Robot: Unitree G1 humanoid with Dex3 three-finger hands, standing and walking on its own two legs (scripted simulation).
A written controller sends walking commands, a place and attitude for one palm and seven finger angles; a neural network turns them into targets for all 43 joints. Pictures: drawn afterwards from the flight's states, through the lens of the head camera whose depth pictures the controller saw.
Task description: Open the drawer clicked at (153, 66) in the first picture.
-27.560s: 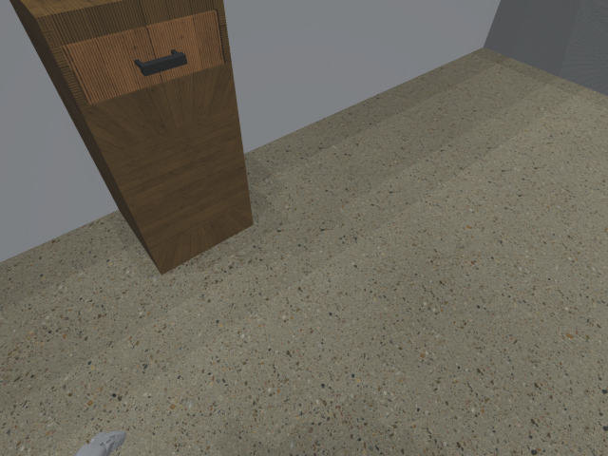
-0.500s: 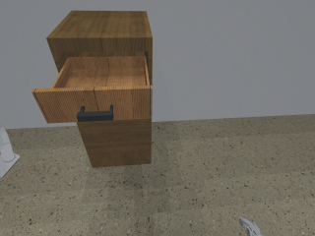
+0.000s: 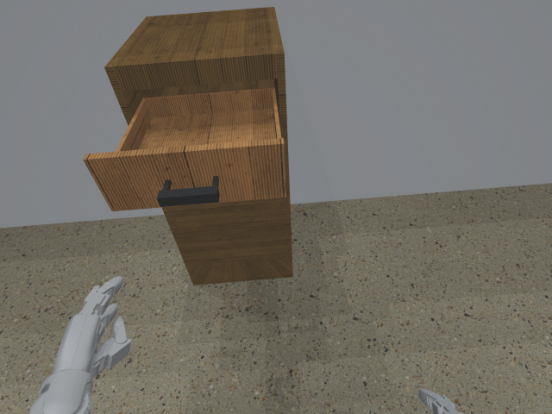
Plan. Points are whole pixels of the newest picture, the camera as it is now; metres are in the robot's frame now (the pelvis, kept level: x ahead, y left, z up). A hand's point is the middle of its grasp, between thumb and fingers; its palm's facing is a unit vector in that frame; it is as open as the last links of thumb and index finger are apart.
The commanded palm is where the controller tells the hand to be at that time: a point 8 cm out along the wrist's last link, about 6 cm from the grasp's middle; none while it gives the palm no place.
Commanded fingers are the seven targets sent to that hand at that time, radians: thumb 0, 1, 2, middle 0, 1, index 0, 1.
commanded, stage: let the arm hang, fingers relaxed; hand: left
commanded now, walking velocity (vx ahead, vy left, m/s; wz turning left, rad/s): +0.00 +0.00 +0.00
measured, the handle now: (190, 189) +0.52 +0.20 +0.05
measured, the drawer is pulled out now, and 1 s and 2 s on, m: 0.29 0.29 0.29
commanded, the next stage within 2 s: look to check the result in 0.96 s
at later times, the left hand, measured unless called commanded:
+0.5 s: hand out of the picture -0.03 +0.22 -0.15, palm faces -0.01 -0.96 -0.27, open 7.3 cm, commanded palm none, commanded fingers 0.00 0.90 0.90 -0.20 -0.30 -0.20 -0.30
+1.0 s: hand out of the picture +0.00 +0.17 -0.16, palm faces -0.01 -0.98 -0.19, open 7.3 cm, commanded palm none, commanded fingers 0.00 0.90 0.90 -0.20 -0.30 -0.20 -0.30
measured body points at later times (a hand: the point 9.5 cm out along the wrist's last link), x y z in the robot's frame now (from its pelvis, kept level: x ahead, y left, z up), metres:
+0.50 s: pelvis -0.01 +0.01 +0.02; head +0.00 +0.00 +0.47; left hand -0.03 +0.27 -0.13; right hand -0.03 -0.21 -0.15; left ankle +0.02 +0.11 -0.72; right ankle +0.02 -0.10 -0.72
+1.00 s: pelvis +0.00 +0.01 +0.02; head +0.01 +0.00 +0.47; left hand +0.00 +0.22 -0.14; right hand -0.03 -0.20 -0.15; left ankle +0.02 +0.11 -0.72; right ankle +0.02 -0.10 -0.72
